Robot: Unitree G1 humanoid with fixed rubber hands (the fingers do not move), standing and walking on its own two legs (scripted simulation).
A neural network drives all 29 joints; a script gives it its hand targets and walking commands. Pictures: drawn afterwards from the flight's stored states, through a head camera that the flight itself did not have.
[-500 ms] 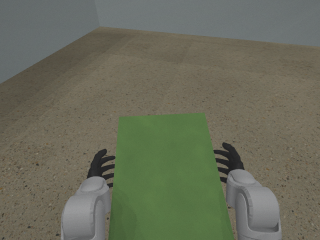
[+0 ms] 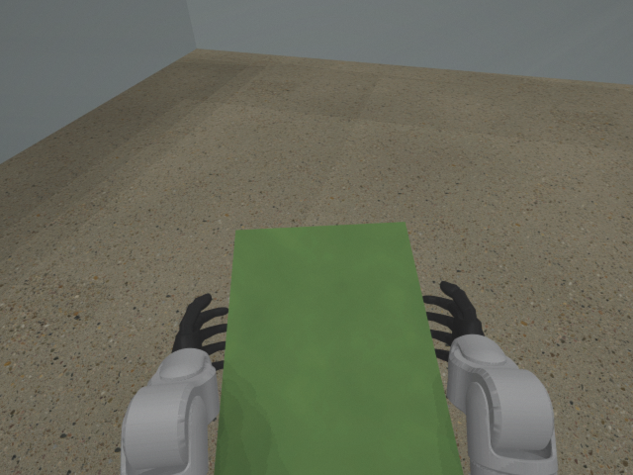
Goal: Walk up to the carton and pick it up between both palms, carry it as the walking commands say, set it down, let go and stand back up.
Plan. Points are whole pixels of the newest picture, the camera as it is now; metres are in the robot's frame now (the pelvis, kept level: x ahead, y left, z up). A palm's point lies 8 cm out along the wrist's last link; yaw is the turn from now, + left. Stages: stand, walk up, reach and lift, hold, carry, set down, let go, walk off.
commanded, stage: carry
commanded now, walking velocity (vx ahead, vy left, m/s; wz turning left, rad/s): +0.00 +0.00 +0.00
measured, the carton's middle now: (327, 358) +0.29 +0.00 +0.03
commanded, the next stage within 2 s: hold in 0.78 s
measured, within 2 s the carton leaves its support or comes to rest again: neither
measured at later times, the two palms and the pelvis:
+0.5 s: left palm (206, 367) +0.25 +0.14 +0.08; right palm (471, 355) +0.25 -0.16 +0.08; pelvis -0.02 -0.01 +0.00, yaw +0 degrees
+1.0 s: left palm (217, 372) +0.27 +0.14 +0.04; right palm (467, 369) +0.26 -0.17 +0.04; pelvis -0.01 -0.01 +0.00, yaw -9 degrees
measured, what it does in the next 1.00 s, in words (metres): stands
